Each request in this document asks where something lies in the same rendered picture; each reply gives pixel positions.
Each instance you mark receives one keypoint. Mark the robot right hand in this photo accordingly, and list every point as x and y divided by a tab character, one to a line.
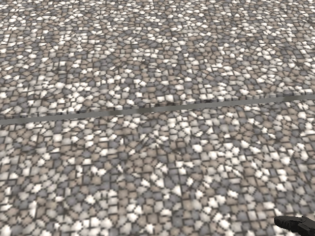
303	225

